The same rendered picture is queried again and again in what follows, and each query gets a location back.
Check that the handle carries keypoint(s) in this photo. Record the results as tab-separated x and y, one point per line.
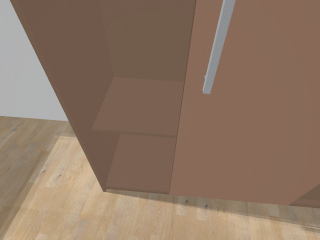
218	43

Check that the wardrobe door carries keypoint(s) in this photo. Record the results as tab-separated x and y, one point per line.
313	194
256	136

